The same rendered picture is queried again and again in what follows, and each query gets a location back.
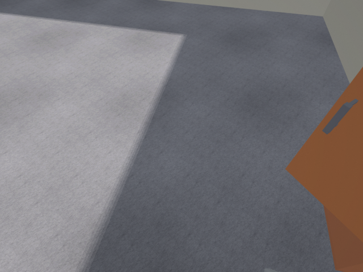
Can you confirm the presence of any handle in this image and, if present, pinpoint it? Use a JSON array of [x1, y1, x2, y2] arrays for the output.
[[322, 99, 358, 134]]

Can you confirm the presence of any cupboard door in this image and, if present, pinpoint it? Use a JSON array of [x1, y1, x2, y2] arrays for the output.
[[285, 67, 363, 242]]

